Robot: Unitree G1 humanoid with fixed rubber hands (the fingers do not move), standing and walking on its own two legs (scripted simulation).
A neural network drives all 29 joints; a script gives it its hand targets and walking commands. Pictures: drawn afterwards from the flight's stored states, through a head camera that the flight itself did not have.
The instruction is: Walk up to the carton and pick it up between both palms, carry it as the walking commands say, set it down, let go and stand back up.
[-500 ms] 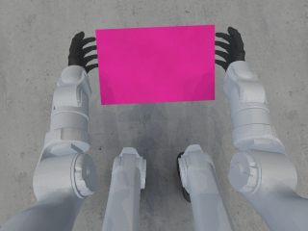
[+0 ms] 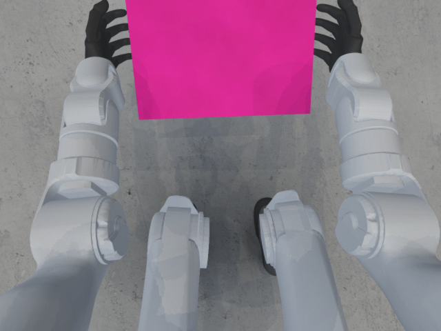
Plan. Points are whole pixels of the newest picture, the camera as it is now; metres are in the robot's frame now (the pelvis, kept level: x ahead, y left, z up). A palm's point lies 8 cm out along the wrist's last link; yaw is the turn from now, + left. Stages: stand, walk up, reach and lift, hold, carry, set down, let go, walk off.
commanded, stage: set down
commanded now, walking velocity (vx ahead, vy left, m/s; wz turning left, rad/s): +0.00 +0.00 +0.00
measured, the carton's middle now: (221, 64) +0.54 +0.01 -0.22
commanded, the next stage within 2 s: none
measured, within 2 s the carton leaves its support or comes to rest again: rests again in 1.66 s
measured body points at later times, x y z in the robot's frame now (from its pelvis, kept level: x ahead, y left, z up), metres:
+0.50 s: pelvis +0.01 +0.00 -0.04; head +0.37 +0.01 +0.23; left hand +0.54 +0.20 -0.21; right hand +0.55 -0.17 -0.21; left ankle +0.11 +0.11 -0.39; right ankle +0.11 -0.12 -0.39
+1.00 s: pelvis +0.00 +0.00 -0.06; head +0.37 +0.01 +0.20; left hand +0.54 +0.20 -0.24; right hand +0.54 -0.17 -0.24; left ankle +0.11 +0.11 -0.39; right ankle +0.11 -0.12 -0.39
